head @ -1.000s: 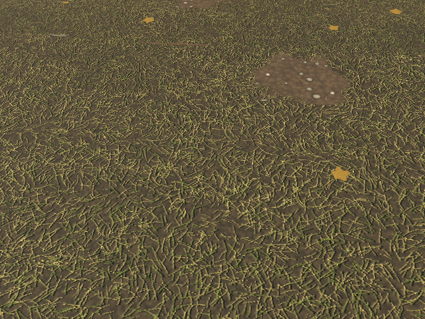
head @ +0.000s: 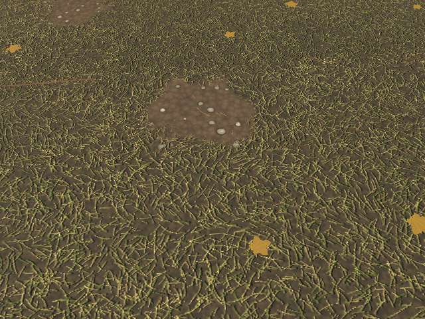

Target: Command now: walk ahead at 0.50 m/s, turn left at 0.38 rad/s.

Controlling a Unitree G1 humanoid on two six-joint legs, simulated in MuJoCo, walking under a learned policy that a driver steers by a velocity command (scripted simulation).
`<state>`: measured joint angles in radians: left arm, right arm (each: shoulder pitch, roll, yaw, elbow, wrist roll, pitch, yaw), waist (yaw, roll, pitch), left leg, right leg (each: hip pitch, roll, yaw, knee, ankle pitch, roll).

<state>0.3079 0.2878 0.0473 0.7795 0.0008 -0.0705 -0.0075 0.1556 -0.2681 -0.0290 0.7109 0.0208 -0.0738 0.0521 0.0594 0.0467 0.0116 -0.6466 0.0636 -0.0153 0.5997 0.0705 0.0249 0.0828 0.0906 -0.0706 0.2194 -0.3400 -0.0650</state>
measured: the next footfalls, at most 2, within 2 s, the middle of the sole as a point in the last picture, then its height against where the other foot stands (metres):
left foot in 0.08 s outside the picture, level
right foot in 0.54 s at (253, 303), level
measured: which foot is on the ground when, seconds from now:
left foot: up 0.00-0.06, down 0.08-0.54, up 0.56-0.98, down 1.00-1.00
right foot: down 0.00-0.10, up 0.12-0.52, down 0.54-1.00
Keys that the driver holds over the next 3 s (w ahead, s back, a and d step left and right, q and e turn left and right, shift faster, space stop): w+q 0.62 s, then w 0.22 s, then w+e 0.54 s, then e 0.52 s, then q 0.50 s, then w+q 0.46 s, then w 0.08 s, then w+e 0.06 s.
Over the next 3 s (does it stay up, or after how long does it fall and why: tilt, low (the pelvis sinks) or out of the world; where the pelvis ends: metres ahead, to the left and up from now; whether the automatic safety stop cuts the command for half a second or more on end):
stays up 1.11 0.20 -0.02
